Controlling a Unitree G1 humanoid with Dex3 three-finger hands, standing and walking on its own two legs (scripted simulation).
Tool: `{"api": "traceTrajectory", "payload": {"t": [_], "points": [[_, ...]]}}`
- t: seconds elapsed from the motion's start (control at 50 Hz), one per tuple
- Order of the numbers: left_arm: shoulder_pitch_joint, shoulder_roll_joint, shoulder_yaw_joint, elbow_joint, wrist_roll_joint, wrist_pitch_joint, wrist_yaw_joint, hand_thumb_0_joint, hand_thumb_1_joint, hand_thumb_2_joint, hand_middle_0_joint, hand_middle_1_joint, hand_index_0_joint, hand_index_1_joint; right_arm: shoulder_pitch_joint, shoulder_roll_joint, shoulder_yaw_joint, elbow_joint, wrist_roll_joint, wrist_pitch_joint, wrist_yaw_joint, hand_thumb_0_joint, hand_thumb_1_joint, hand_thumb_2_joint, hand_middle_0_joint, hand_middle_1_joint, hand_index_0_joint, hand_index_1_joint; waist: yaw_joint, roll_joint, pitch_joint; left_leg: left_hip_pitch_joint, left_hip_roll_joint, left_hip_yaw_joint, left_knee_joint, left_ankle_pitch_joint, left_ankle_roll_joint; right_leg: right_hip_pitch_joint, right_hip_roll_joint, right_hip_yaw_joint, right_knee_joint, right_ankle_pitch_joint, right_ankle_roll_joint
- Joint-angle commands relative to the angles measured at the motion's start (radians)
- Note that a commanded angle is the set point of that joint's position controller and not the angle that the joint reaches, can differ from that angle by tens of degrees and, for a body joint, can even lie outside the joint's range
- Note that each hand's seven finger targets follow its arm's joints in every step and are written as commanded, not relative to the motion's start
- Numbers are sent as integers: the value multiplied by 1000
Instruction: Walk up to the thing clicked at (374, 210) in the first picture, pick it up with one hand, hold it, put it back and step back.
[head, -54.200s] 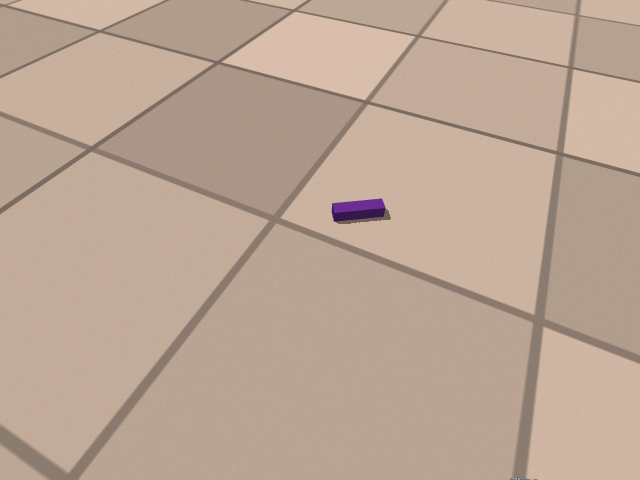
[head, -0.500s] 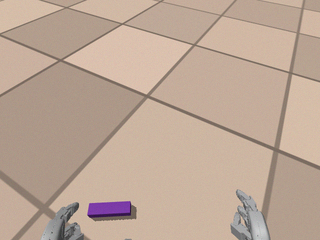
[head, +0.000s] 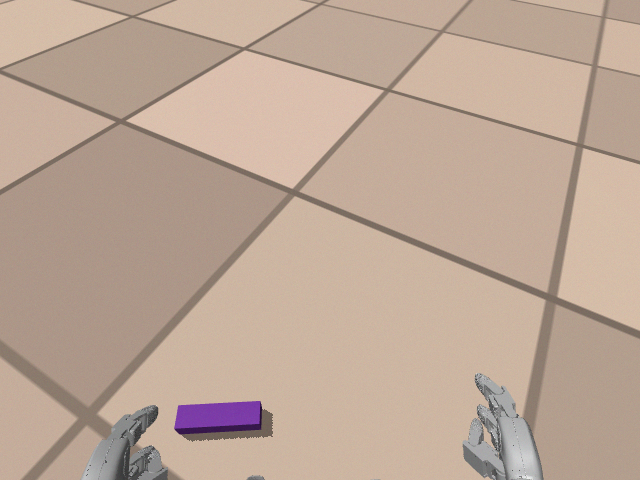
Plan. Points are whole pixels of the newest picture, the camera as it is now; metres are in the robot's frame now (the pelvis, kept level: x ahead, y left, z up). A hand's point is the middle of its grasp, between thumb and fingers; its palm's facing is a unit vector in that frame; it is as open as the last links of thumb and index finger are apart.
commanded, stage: home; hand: left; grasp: from above
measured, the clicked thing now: (220, 417) +0.42 +0.24 -0.69
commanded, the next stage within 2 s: stand in 0.90 s
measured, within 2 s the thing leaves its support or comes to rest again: neither
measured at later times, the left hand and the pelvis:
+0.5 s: hand (161, 468) +0.17 +0.18 -0.04, palm faces +0.04 -0.98 -0.20, open 7.4 cm; pelvis +0.01 +0.00 +0.00, yaw +0 degrees
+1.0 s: hand (160, 467) +0.17 +0.18 -0.05, palm faces +0.04 -0.98 -0.20, open 7.4 cm; pelvis +0.01 +0.00 +0.00, yaw +0 degrees
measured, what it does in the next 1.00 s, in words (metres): stands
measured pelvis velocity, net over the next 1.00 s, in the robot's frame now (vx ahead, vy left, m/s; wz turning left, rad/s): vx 0.01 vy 0.00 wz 0.00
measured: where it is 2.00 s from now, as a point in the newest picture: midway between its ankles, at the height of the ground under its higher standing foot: outside the picture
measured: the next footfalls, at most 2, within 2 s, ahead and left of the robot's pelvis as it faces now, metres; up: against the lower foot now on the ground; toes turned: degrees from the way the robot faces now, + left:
none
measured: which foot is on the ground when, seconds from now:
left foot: down 0.00-1.00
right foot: down 0.00-1.00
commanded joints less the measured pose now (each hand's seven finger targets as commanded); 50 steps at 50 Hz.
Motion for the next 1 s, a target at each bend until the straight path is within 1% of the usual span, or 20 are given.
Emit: {"api": "traceTrajectory", "payload": {"t": [0.0, 0.18, 0.22, 0.28, 0.3, 0.34, 0.36, 0.38, 0.44, 0.48, 0.54, 0.6, 0.64, 0.7, 0.76, 0.82, 0.88, 0.9, 0.96, 0.98], "points": [[-22, 103, 49, -182, 6, -51, 13, 0, 900, 899, -199, -297, -199, -297, -62, -122, -55, -154, -3, -55, -15, 0, -900, -900, 200, 300, 200, 300, -5, -10, -66, 124, -12, 24, -153, 161, 28, 4, 5, -9, -171, 162, 1], [-32, 119, 65, -212, 3, -54, 15, 0, 900, 899, -199, -297, -199, -297, -60, -124, -59, -149, -4, -50, -13, 0, -900, -900, 200, 300, 200, 300, 1, 0, -91, 132, -10, 23, -148, 198, 26, 13, 7, -10, -161, 194, -2], [-9, 99, 54, -181, 4, -46, 15, 0, 900, 899, -199, -297, -199, -297, -64, -120, -57, -157, -3, -50, -13, 0, -900, -900, 200, 300, 200, 300, 0, -2, -69, 125, -10, 22, -149, 190, 26, 5, 7, -9, -165, 188, -2], [-12, 106, 55, -192, 7, -51, 17, 0, 900, 899, -199, -297, -199, -297, -61, -122, -58, -151, -3, -48, -13, 0, -900, -900, 200, 300, 200, 300, 5, 16, -80, 128, -8, 18, -160, 198, 23, 11, 9, -13, -151, 189, -8], [-50, 132, 65, -242, 6, -58, 18, 0, 900, 899, -199, -297, -199, -297, -56, -123, -59, -149, -3, -47, -12, 0, -900, -900, 200, 300, 200, 300, 7, 20, -86, 132, -6, 14, -162, 198, 23, 12, 11, -15, -151, 189, -7], [-44, 124, 59, -224, 4, -61, 18, 0, 900, 899, -199, -297, -199, -297, -60, -121, -57, -150, -4, -47, -12, 0, -900, -900, 200, 300, 200, 300, 3, 5, -60, 116, -8, 13, -161, 173, 26, 7, 9, -16, -157, 171, -4], [22, 80, 37, -141, 4, -47, 14, 0, 900, 899, -199, -297, -199, -297, -61, -118, -54, -152, -4, -47, -12, 0, -900, -900, 200, 300, 200, 300, -1, -6, -70, 123, -9, 18, -153, 191, 27, 12, 8, -14, -160, 188, -4], [-43, 127, 68, -242, 0, -58, 18, 0, 900, 899, -199, -297, -199, -297, -58, -124, -58, -154, -4, -47, -12, 0, -900, -900, 200, 300, 200, 300, 6, 8, -91, 126, -9, 19, -150, 198, 27, 21, 8, -12, -156, 195, -3], [0, 117, 59, -221, 4, -52, 19, 0, 900, 899, -199, -297, -199, -297, -52, -125, -62, -155, -4, -40, -11, 0, -900, -900, 200, 300, 200, 300, 5, 2, -113, 142, -10, 22, -139, 248, 25, 30, 8, -12, -149, 238, -4], [4, 99, 40, -188, 4, -51, 16, 0, 900, 899, -199, -297, -199, -297, -55, -124, -59, -151, -6, -38, -7, 0, -900, -900, 200, 300, 200, 300, -2, 1, -78, 124, -10, 20, -145, 218, 25, 12, 10, -15, -151, 213, -4], [-31, 128, 65, -232, 3, -55, 19, 0, 900, 899, -199, -297, -199, -297, -64, -131, -63, -164, -3, -40, -10, 0, -900, -900, 200, 300, 200, 300, 2, 7, -84, 129, -8, 20, -150, 201, 26, 13, 9, -14, -153, 196, -5], [-1, 101, 45, -193, 2, -48, 18, 0, 900, 899, -198, -297, -199, -296, -55, -121, -58, -154, -4, -38, -8, 0, -899, -900, 200, 300, 200, 300, -2, -18, -82, 117, -11, 16, -140, 207, 28, 11, 9, -15, -156, 207, -1], [-14, 128, 69, -223, 3, -52, 22, 0, 900, 899, -199, -297, -199, -297, -61, -126, -61, -165, -2, -39, -10, 0, -900, -900, 200, 300, 200, 300, 6, -2, -83, 120, -12, 22, -143, 200, 28, 17, 5, -12, -156, 199, -3], [6, 104, 49, -202, 0, -50, 16, 0, 900, 899, -199, -297, -199, -297, -53, -125, -60, -154, -2, -34, -6, 0, -900, -900, 200, 300, 200, 300, 1, 10, -83, 127, -7, 14, -152, 203, 25, 10, 10, -17, -148, 197, -6], [0, 131, 68, -236, 2, -53, 22, 0, 900, 899, -199, -297, -199, -297, -61, -128, -62, -169, -1, -31, -7, 0, -900, -900, 200, 300, 200, 300, 10, 19, -102, 128, -7, 11, -151, 214, 23, 18, 11, -19, -143, 204, -8], [15, 98, 40, -200, 1, -48, 18, 0, 900, 899, -198, -297, -199, -297, -50, -123, -59, -158, -2, -28, -3, 0, -899, -900, 200, 300, 200, 300, -3, 3, -92, 129, -9, 14, -139, 243, 25, 18, 12, -18, -140, 234, -5], [-19, 133, 70, -238, 1, -52, 23, 0, 900, 899, -198, -297, -199, -296, -59, -131, -64, -168, -1, -25, -6, 0, -899, -900, 200, 300, 200, 300, 3, 12, -98, 130, -8, 14, -142, 231, 25, 17, 10, -18, -144, 221, -5], [-7, 116, 53, -219, 2, -51, 21, 0, 900, 899, -198, -297, -199, -297, -54, -126, -60, -161, -1, -25, -4, 0, -900, -900, 200, 300, 200, 300, 0, 7, -88, 127, -7, 12, -144, 228, 24, 16, 10, -20, -142, 217, -6], [-1, 103, 48, -199, -1, -52, 21, 0, 900, 899, -198, -297, -199, -297, -56, -123, -58, -164, 0, -26, -4, 0, -900, -900, 200, 300, 200, 300, -2, -7, -60, 109, -8, 12, -148, 188, 27, 1, 11, -20, -151, 187, -4], [-307, 191, 55, 152, 125, -257, 57, 0, 900, 899, -199, -297, -199, -297, -132, -217, -95, 93, -120, 76, 56, 0, -900, -900, 200, 300, 200, 300, 79, -47, 149, 141, 43, -33, -245, 360, 71, 190, -70, 74, -192, 202, -43]]}}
